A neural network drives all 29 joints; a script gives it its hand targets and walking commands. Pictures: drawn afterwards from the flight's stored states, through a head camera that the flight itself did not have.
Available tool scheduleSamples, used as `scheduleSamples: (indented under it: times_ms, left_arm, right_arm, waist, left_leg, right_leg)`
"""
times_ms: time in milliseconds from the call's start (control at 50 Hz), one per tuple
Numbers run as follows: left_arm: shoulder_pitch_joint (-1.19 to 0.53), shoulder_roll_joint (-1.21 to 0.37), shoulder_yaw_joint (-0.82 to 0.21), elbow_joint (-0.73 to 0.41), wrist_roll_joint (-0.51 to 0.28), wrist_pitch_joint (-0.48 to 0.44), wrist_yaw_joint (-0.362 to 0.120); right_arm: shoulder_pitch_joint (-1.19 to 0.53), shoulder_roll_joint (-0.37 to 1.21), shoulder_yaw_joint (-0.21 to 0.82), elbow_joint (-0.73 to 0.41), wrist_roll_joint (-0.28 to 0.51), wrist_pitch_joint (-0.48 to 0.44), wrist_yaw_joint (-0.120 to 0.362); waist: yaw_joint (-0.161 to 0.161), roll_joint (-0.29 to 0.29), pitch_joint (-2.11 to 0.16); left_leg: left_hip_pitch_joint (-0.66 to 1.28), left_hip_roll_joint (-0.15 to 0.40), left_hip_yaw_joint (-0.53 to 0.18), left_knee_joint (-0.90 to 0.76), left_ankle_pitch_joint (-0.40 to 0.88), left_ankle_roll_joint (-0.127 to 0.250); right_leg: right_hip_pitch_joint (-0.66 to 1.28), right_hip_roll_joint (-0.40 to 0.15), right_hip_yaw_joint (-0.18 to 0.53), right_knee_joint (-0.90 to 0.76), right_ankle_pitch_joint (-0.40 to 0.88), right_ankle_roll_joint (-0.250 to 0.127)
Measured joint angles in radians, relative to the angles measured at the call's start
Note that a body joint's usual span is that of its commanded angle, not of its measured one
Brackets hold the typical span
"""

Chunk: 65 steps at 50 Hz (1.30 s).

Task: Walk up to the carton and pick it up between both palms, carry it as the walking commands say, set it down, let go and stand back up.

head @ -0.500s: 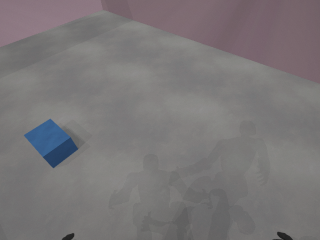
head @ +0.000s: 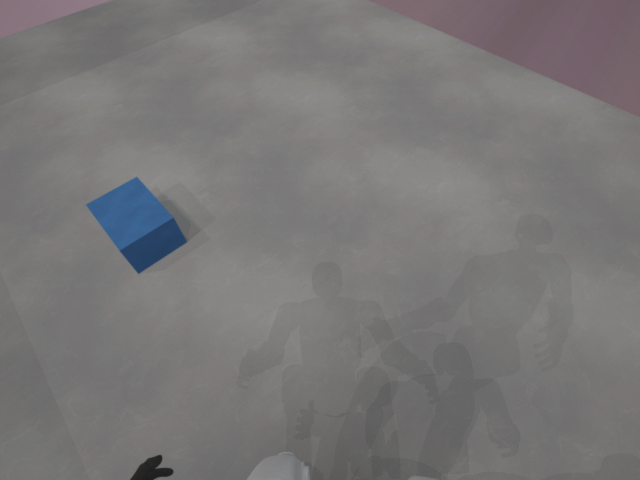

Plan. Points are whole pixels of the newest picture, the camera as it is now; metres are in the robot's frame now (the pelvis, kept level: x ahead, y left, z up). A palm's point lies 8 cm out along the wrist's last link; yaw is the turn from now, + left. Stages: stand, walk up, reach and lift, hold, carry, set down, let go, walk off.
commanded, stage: walk up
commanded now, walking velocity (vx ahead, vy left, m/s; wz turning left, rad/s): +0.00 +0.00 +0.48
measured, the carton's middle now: (137, 223) +1.06 +0.74 -0.69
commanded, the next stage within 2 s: none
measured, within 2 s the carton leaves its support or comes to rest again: neither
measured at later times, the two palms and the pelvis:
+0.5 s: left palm (52, 471) +0.16 +0.37 -0.09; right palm out of the picture +0.11 -0.17 -0.12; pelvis +0.09 +0.08 +0.02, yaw +15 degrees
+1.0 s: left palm out of the picture +0.12 +0.37 -0.11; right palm (327, 225) +0.56 +0.01 -0.12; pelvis +0.32 +0.17 +0.00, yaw +26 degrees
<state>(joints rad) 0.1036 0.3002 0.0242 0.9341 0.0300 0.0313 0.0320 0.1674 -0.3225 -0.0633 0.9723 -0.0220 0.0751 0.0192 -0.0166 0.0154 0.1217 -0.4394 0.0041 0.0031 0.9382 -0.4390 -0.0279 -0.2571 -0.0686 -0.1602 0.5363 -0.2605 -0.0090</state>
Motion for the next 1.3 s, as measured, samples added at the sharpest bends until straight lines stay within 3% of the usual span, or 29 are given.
scheduleSamples:
  times_ms: [60, 140, 180, 200, 240, 320, 440, 540, 620, 660, 680, 740, 820, 900, 960, 1060, 1100, 1120, 1160, 1200, 1240, 1300]
  left_arm:
    - [0.038, -0.037, 0.012, 0.0, 0.013, 0.012, 0.005]
    - [0.08, -0.056, 0.027, -0.009, 0.013, 0.017, -0.01]
    - [0.102, -0.042, 0.025, -0.01, 0.011, 0.02, -0.017]
    - [0.114, -0.035, 0.02, -0.006, 0.008, 0.029, -0.018]
    - [0.117, -0.035, 0.007, 0.008, 0.004, 0.044, -0.023]
    - [0.077, -0.034, 0.006, 0.009, 0.022, 0.005, -0.049]
    - [0.033, 0.003, 0.035, -0.022, 0.021, -0.018, -0.057]
    - [-0.009, -0.004, 0.035, -0.047, 0.008, -0.025, -0.057]
    - [-0.034, -0.045, 0.023, -0.072, -0.008, -0.039, -0.051]
    - [-0.037, -0.061, 0.012, -0.09, -0.018, -0.06, -0.037]
    - [-0.038, -0.067, 0.009, -0.091, -0.016, -0.075, -0.027]
    - [0.016, -0.087, -0.003, -0.057, -0.007, -0.083, -0.001]
    - [0.151, -0.083, 0.014, 0.022, -0.022, -0.069, 0.017]
    - [0.262, -0.07, 0.035, 0.074, -0.021, -0.071, 0.007]
    - [0.329, -0.066, 0.041, 0.101, -0.014, -0.075, -0.002]
    - [0.381, -0.056, 0.047, 0.125, -0.008, -0.073, -0.016]
    - [0.393, -0.056, 0.044, 0.127, -0.01, -0.073, -0.017]
    - [0.376, -0.053, 0.041, 0.128, -0.013, -0.068, -0.02]
    - [0.311, -0.056, 0.037, 0.106, -0.009, -0.06, -0.026]
    - [0.248, -0.059, 0.033, 0.078, -0.005, -0.071, -0.031]
    - [0.195, -0.058, 0.032, 0.054, 0.003, -0.077, -0.039]
    - [0.12, -0.056, 0.032, 0.013, 0.012, -0.066, -0.049]
  right_arm:
    - [0.009, 0.035, 0.006, -0.028, 0.002, 0.001, 0.014]
    - [0.021, 0.085, 0.018, -0.035, 0.007, -0.011, 0.021]
    - [0.026, 0.108, 0.021, -0.028, -0.004, -0.016, 0.024]
    - [0.034, 0.114, 0.024, -0.031, -0.006, -0.016, 0.033]
    - [0.048, 0.108, 0.029, -0.035, -0.005, -0.022, 0.037]
    - [0.099, 0.1, 0.026, 0.0, -0.002, -0.05, 0.017]
    - [0.188, 0.117, 0.03, 0.032, 0.006, -0.09, -0.001]
    - [0.252, 0.119, 0.035, 0.055, 0.003, -0.098, -0.006]
    - [0.297, 0.106, 0.034, 0.08, -0.003, -0.097, -0.005]
    - [0.32, 0.103, 0.03, 0.091, 0.004, -0.094, 0.001]
    - [0.315, 0.103, 0.031, 0.099, 0.008, -0.09, 0.004]
    - [0.252, 0.079, 0.019, 0.092, 0.003, -0.071, 0.011]
    - [0.137, 0.033, 0.002, 0.033, -0.003, -0.058, 0.044]
    - [0.033, 0.012, -0.007, -0.021, -0.005, -0.043, 0.068]
    - [-0.045, 0.022, -0.002, -0.051, -0.003, -0.04, 0.082]
    - [-0.134, 0.064, 0.014, -0.076, -0.006, -0.061, 0.097]
    - [-0.145, 0.068, 0.016, -0.078, -0.011, -0.081, 0.091]
    - [-0.148, 0.071, 0.013, -0.077, -0.012, -0.095, 0.081]
    - [-0.13, 0.074, 0.017, -0.077, -0.006, -0.121, 0.054]
    - [-0.096, 0.093, 0.022, -0.05, -0.003, -0.133, 0.03]
    - [-0.048, 0.121, 0.024, -0.023, -0.003, -0.139, 0.015]
    - [0.045, 0.144, 0.028, 0.0, 0.002, -0.142, 0.006]
  waist:
    - [-0.005, -0.007, -0.003]
    - [-0.002, -0.037, -0.03]
    - [0.001, -0.08, -0.054]
    - [0.006, -0.093, -0.072]
    - [-0.003, -0.07, -0.093]
    - [-0.013, -0.007, -0.112]
    - [-0.037, 0.011, -0.129]
    - [-0.071, 0.009, -0.126]
    - [-0.092, 0.021, -0.129]
    - [-0.095, 0.013, -0.135]
    - [-0.085, 0.004, -0.13]
    - [-0.072, 0.025, -0.11]
    - [-0.024, 0.037, -0.106]
    - [0.029, 0.037, -0.092]
    - [0.063, 0.017, -0.088]
    - [0.109, -0.035, -0.085]
    - [0.116, -0.037, -0.09]
    - [0.108, -0.044, -0.08]
    - [0.109, -0.032, -0.046]
    - [0.111, -0.027, -0.029]
    - [0.085, -0.032, -0.033]
    - [0.032, -0.035, -0.048]
  left_leg:
    - [0.002, 0.02, 0.042, 0.008, -0.011, -0.005]
    - [0.122, 0.036, 0.058, -0.251, 0.067, -0.008]
    - [0.156, 0.006, 0.071, -0.318, 0.103, 0.024]
    - [0.156, -0.008, 0.078, -0.309, 0.097, 0.048]
    - [0.171, -0.014, 0.07, -0.324, 0.092, 0.085]
    - [0.248, -0.026, 0.022, -0.472, 0.157, 0.106]
    - [0.365, -0.047, -0.034, -0.629, 0.194, 0.115]
    - [0.441, -0.058, -0.081, -0.676, 0.162, 0.112]
    - [0.475, -0.061, -0.119, -0.649, 0.091, 0.102]
    - [0.435, -0.082, -0.139, -0.512, 0.014, 0.093]
    - [0.375, -0.1, -0.134, -0.348, -0.027, 0.081]
    - [0.175, -0.088, -0.101, 0.105, -0.03, 0.052]
    - [-0.043, -0.01, -0.044, 0.289, 0.135, 0.008]
    - [-0.193, 0.061, -0.032, 0.234, 0.272, -0.011]
    - [-0.225, 0.088, 0.004, 0.04, 0.353, -0.018]
    - [-0.145, 0.061, 0.095, -0.263, 0.298, -0.007]
    - [-0.073, 0.034, 0.123, -0.362, 0.279, 0.019]
    - [-0.077, 0.011, 0.125, -0.34, 0.299, 0.054]
    - [-0.079, -0.005, 0.11, -0.267, 0.249, 0.093]
    - [-0.017, -0.007, 0.107, -0.293, 0.217, 0.1]
    - [0.061, -0.012, 0.102, -0.355, 0.215, 0.091]
    - [0.174, -0.025, 0.081, -0.446, 0.213, 0.102]
  right_leg:
    - [0.008, -0.028, -0.031, -0.012, 0.003, 0.019]
    - [0.007, -0.071, -0.073, 0.04, -0.033, 0.051]
    - [-0.017, -0.111, -0.06, 0.128, -0.132, 0.063]
    - [-0.052, -0.106, -0.011, 0.215, -0.215, 0.069]
    - [-0.125, -0.066, 0.047, 0.403, -0.257, 0.086]
    - [-0.218, -0.028, 0.069, 0.517, -0.156, 0.098]
    - [-0.258, -0.02, 0.094, 0.382, -0.016, 0.113]
    - [-0.244, -0.008, 0.1, 0.222, 0.006, 0.118]
    - [-0.21, 0.019, 0.083, 0.132, -0.043, 0.102]
    - [-0.137, 0.017, 0.073, 0.02, -0.014, 0.075]
    - [-0.13, 0.006, 0.071, 0.02, 0.068, 0.044]
    - [-0.059, -0.004, 0.025, 0.054, -0.006, 0.011]
    - [0.063, -0.02, 0.015, -0.016, -0.051, 0.032]
    - [0.172, -0.045, -0.004, -0.083, -0.078, 0.054]
    - [0.233, -0.073, -0.012, -0.139, -0.092, 0.083]
    - [0.308, -0.135, -0.033, -0.176, -0.151, 0.145]
    - [0.289, -0.165, -0.034, -0.065, -0.211, 0.146]
    - [0.241, -0.19, -0.015, 0.079, -0.214, 0.123]
    - [0.092, -0.156, 0.089, 0.432, -0.26, 0.083]
    - [-0.047, -0.118, 0.127, 0.645, -0.204, 0.058]
    - [-0.149, -0.103, 0.114, 0.694, -0.137, 0.044]
    - [-0.25, -0.094, 0.089, 0.65, -0.072, 0.051]
